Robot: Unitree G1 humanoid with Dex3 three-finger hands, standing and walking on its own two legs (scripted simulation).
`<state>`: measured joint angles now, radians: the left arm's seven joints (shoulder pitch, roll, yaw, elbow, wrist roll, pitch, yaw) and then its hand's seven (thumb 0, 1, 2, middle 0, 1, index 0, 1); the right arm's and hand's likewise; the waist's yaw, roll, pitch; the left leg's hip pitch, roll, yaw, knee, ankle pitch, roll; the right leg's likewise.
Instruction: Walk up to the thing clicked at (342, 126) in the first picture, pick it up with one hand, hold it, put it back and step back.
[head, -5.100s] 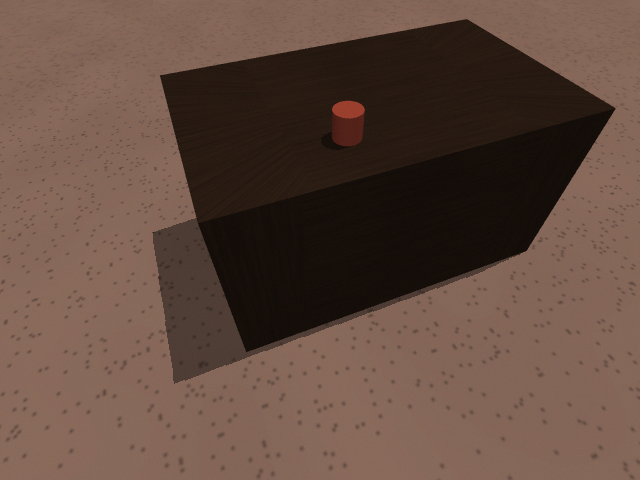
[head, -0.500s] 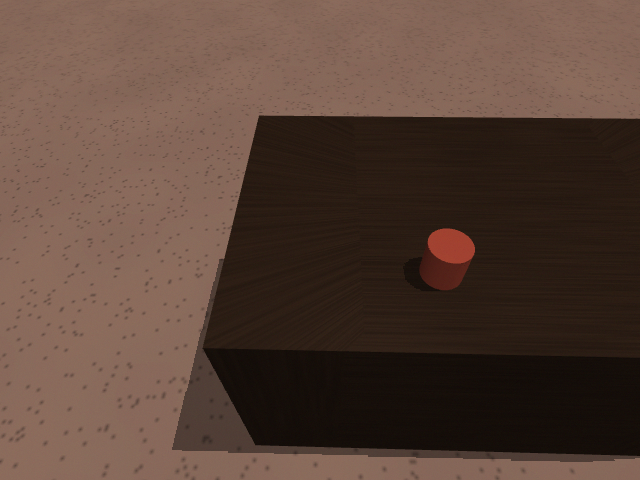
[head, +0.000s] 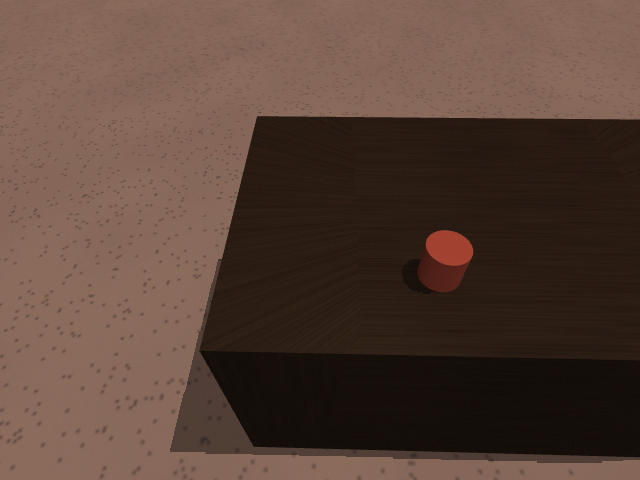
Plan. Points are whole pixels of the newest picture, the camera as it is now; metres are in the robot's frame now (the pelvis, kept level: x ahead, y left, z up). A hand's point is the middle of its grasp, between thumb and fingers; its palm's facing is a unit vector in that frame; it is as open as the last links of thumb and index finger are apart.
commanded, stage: stand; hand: right
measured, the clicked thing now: (443, 261) +0.50 -0.21 -0.09
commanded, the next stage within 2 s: rise first in 1.16 s
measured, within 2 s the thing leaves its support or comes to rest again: neither
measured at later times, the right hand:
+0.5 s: hand out of the picture +0.08 -0.25 -0.16, palm faces -0.02 +0.94 -0.34, open 7.4 cm
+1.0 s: hand out of the picture +0.08 -0.25 -0.16, palm faces -0.02 +0.94 -0.34, open 7.4 cm
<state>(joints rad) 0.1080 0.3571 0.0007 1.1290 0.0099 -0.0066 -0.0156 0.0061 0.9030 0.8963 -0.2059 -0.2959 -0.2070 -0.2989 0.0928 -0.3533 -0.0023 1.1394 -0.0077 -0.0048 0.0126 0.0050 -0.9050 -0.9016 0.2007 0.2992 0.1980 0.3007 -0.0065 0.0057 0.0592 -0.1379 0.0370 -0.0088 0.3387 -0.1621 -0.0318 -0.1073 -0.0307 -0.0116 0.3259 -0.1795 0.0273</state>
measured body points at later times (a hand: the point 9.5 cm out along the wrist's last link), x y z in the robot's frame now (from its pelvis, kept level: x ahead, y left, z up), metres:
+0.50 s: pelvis +0.00 +0.00 +0.00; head +0.01 +0.00 +0.45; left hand +0.08 +0.30 -0.13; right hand +0.08 -0.30 -0.13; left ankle +0.02 +0.14 -0.75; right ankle +0.00 -0.14 -0.75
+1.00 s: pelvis +0.01 +0.00 +0.00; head +0.02 +0.00 +0.45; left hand +0.08 +0.30 -0.13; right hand +0.08 -0.30 -0.13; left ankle +0.02 +0.14 -0.75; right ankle +0.00 -0.14 -0.75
